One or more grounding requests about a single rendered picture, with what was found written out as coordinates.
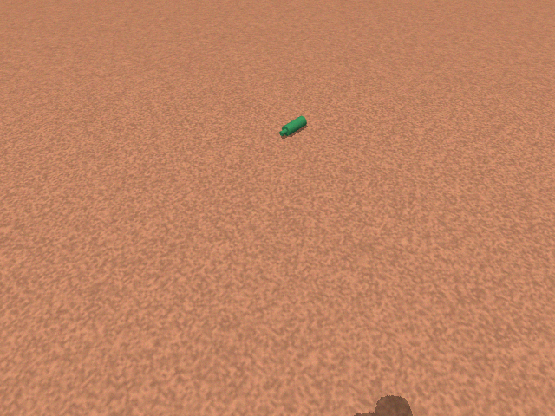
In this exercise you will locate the bottle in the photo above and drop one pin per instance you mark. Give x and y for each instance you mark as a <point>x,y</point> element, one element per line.
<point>293,126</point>

